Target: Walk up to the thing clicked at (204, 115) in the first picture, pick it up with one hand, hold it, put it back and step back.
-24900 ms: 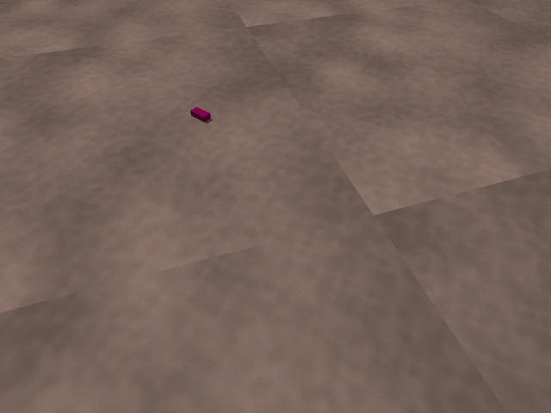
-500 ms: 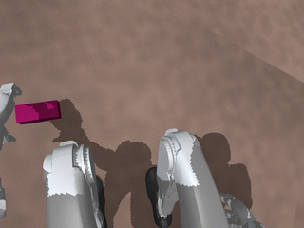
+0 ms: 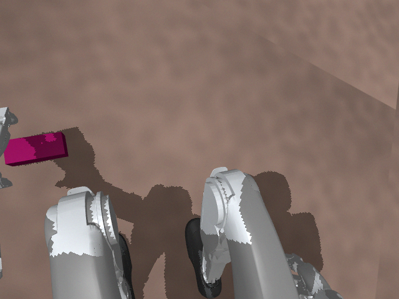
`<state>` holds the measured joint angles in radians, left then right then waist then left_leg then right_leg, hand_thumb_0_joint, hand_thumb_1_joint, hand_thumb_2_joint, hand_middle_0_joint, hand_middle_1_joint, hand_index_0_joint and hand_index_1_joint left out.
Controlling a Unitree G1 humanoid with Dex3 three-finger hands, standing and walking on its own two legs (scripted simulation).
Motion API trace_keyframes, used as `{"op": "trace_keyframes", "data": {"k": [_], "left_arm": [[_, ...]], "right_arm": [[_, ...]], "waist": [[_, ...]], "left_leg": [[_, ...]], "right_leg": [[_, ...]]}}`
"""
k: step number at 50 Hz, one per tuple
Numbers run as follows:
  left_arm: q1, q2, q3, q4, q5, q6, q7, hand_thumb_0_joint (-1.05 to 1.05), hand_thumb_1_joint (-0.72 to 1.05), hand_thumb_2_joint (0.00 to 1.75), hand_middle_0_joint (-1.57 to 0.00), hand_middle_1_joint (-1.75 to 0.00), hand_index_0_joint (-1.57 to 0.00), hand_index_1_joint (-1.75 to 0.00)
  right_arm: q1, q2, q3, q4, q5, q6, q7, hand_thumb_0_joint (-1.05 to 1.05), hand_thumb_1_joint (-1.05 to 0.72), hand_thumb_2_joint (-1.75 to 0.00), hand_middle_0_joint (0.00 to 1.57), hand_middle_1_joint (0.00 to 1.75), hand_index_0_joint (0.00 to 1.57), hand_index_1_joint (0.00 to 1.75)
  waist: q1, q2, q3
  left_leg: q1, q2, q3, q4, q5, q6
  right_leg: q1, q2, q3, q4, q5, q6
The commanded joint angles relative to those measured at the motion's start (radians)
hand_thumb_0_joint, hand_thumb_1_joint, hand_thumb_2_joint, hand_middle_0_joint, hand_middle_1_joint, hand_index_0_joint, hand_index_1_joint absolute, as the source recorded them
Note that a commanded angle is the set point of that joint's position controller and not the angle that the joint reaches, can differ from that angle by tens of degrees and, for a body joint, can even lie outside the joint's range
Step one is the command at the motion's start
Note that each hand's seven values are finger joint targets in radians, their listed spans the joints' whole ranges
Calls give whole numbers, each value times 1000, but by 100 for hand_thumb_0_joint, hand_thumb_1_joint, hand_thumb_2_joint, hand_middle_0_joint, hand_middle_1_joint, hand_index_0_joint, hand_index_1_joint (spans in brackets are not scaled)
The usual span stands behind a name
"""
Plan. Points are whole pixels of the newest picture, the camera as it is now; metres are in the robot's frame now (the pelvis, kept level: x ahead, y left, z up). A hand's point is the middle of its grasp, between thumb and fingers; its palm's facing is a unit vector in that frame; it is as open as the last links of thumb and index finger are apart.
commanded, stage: rise first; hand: left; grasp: from above
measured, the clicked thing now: (37, 148) +0.44 +0.31 -0.30
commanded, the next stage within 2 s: approach in 1.36 s
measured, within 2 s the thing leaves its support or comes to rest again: neither
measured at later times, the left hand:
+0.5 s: hand out of the picture +0.40 +0.35 -0.19, palm faces -0.45 -0.11 -0.89, open 13.6 cm
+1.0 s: hand out of the picture +0.40 +0.35 -0.18, palm faces -0.45 -0.10 -0.88, open 13.5 cm
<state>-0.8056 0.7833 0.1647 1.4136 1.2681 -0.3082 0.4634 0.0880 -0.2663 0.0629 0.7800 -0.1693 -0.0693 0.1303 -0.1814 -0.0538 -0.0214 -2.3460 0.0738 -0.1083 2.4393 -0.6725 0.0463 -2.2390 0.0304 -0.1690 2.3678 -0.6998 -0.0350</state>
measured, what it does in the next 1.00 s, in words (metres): stands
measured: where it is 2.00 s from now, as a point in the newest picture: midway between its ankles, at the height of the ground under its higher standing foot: (164, 279)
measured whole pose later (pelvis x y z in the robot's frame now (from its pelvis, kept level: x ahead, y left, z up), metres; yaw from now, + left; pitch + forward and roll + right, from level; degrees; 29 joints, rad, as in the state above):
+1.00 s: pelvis +0.00 +0.00 +0.00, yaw +0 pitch +32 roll -9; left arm -0.81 0.81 0.16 1.41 1.26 -0.30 0.42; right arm 0.10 -0.27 0.08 0.76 -0.17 -0.09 0.14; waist -0.19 -0.05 -0.02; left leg -2.35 0.07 -0.11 2.44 -0.66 0.05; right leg -2.23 0.03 -0.17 2.36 -0.69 -0.03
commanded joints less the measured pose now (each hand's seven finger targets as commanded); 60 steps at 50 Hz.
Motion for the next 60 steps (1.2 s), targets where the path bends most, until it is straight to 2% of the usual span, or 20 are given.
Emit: {"op": "trace_keyframes", "data": {"k": [1, 6, 10, 12, 16, 22, 27, 33, 34, 36, 38, 39, 44, 45, 47, 48, 50, 54, 59, 60], "left_arm": [[-260, 294, 50, -126, -14, -7, 49, 0, -42, 91, -19, -88, -18, -89], [-233, 280, 45, -108, -12, -12, 54, 0, -43, 91, -18, -89, -17, -89], [-246, 339, 73, -120, 6, -7, 59, 0, -45, 93, -18, -89, -17, -90], [-243, 274, 36, -128, -6, -2, 54, 0, -45, 93, -19, -87, -17, -88], [-211, 355, 93, -122, -10, 5, 47, 0, -44, 92, -18, -89, -17, -89], [-236, 271, 25, -155, -33, -6, 17, 0, -44, 92, -18, -89, -17, -90], [-235, 320, 47, -149, -21, -15, 16, 0, -44, 91, -18, -91, -17, -91], [-246, 290, 33, -133, -3, -7, 35, 0, -45, 93, -17, -91, -16, -91], [-273, 330, 66, -167, -7, -10, 41, 0, -46, 94, -17, -89, -16, -90], [-254, 307, 44, -156, 2, -3, 38, 0, -46, 94, -17, -89, -16, -91], [-272, 269, 14, -106, -5, 8, 34, 0, -45, 93, -18, -90, -17, -91], [-287, 326, 51, -130, -6, 9, 36, 0, -45, 93, -18, -90, -17, -91], [-260, 305, 30, -106, -20, 14, 9, 0, -44, 91, -17, -91, -17, -92], [-232, 260, -1, -83, -25, 16, 0, 0, -44, 92, -18, -90, -17, -91], [-236, 349, 61, -118, -21, 7, -1, 0, -43, 91, -19, -90, -18, -91], [-230, 321, 50, -161, -22, 0, -5, 0, -43, 91, -19, -89, -18, -90], [-270, 265, 2, -138, -24, -8, -9, 0, -42, 90, -18, -91, -18, -91], [-230, 344, 63, -128, -17, -22, 11, 0, -42, 90, -20, -89, -19, -90], [-266, 317, 33, -116, 2, -27, 29, 0, -44, 92, -17, -91, -17, -92], [-272, 339, 59, -133, -1, -31, 35, 0, -44, 93, -17, -90, -16, -91]], "right_arm": [[194, -255, -73, -11, 0, -8, -6, 0, -91, -90, 20, 30, 20, 30], [184, -252, -70, -16, -3, -15, -4, 0, -90, -90, 20, 30, 20, 30], [198, -263, -76, -11, -7, -19, -1, 0, -91, -90, 20, 30, 20, 30], [192, -254, -74, -14, -3, -23, 3, 0, -91, -90, 20, 30, 20, 30], [208, -268, -76, -14, -5, -24, 5, 0, -91, -90, 20, 30, 20, 30], [198, -260, -75, -23, -2, -21, 8, 0, -91, -90, 20, 30, 20, 30], [189, -265, -74, -28, 5, -16, 6, 0, -91, -90, 20, 30, 20, 30], [190, -258, -67, -22, 4, -16, 6, 0, -91, -90, 20, 30, 20, 30], [187, -270, -69, -29, 2, -16, 4, 0, -90, -90, 20, 30, 20, 30], [188, -261, -72, -25, 4, -17, 5, 0, -91, -90, 20, 30, 20, 30], [189, -254, -63, -21, 3, -20, 7, 0, -91, -90, 20, 30, 20, 30], [194, -266, -68, -26, 4, -20, 4, 0, -91, -90, 20, 30, 20, 30], [180, -262, -66, -36, 6, -26, 4, 0, -91, -90, 20, 30, 20, 30], [182, -254, -63, -29, 6, -25, 2, 0, -90, -90, 20, 30, 20, 30], [201, -268, -71, -28, 6, -22, -1, 0, -91, -90, 20, 30, 20, 30], [197, -261, -72, -35, 5, -22, 1, 0, -91, -90, 20, 30, 20, 30], [189, -257, -65, -38, 3, -23, 6, 0, -91, -90, 20, 30, 20, 30], [193, -261, -63, -25, 2, -18, 0, 0, -91, -90, 20, 30, 20, 30], [178, -258, -57, -26, -5, -22, 3, 0, -90, -90, 20, 30, 20, 30], [175, -268, -60, -34, -5, -23, 1, 0, -90, -90, 20, 30, 20, 30]], "waist": [[4, 296, -646], [11, 298, -637], [9, 333, -637], [2, 348, -638], [15, 325, -643], [-1, 325, -667], [13, 324, -636], [5, 332, -627], [8, 341, -655], [20, 367, -661], [-9, 314, -624], [-8, 313, -630], [-1, 306, -602], [7, 293, -612], [11, 292, -634], [23, 313, -668], [-22, 303, -632], [19, 297, -641], [4, 331, -624], [6, 331, -641]], "left_leg": [[524, -39, 27, -227, 172, -12], [522, -37, 27, -231, 145, -14], [543, -34, 21, -231, 161, -18], [569, -34, 14, -239, 168, -22], [543, -35, 22, -227, 184, -16], [548, -36, 21, -225, 188, -15], [540, -33, 8, -242, 144, -19], [551, -35, 18, -244, 157, -19], [567, -34, 13, -245, 172, -21], [579, -36, 19, -252, 179, -24], [541, -37, 20, -243, 150, -17], [533, -38, 26, -238, 159, -14], [501, -40, 24, -251, 110, -14], [509, -42, 25, -251, 110, -14], [507, -42, 32, -236, 145, -11], [531, -44, 34, -239, 180, -16], [523, -41, 24, -233, 170, -14], [511, -42, 33, -226, 162, -14], [524, -42, 28, -234, 133, -18], [528, -40, 24, -233, 144, -19]], "right_leg": [[281, 51, -6, -245, 222, -4], [273, 53, -8, -253, 195, -5], [255, 47, -10, -229, 209, -8], [238, 47, -15, -222, 215, -8], [279, 45, -10, -231, 233, -4], [288, 50, -13, -246, 242, -1], [254, 50, -17, -240, 202, -6], [246, 49, -16, -241, 211, -6], [252, 47, -19, -233, 223, -5], [251, 46, -13, -229, 230, -8], [239, 50, -12, -247, 208, -5], [260, 49, -9, -252, 217, -4], [254, 47, -9, -258, 169, -5], [255, 49, -7, -262, 169, -5], [297, 47, -2, -263, 203, -1], [312, 46, -3, -254, 232, -2], [283, 48, -11, -250, 229, -1], [303, 50, -2, -254, 212, -2], [255, 51, -10, -248, 185, -7], [261, 50, -15, -244, 195, -6]]}}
